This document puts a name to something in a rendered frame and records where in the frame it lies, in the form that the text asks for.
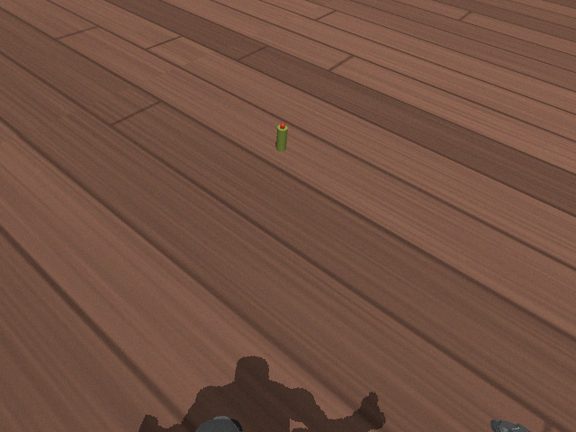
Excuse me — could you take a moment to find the bottle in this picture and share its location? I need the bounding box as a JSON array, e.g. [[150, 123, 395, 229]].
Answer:
[[276, 123, 288, 152]]

